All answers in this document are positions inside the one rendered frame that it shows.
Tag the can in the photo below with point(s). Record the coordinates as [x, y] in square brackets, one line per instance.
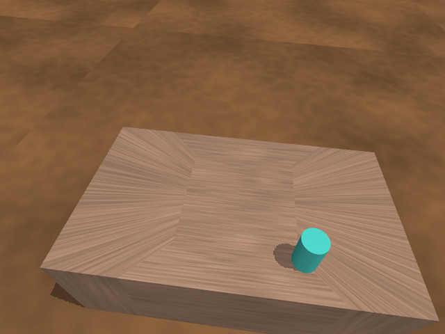
[311, 248]

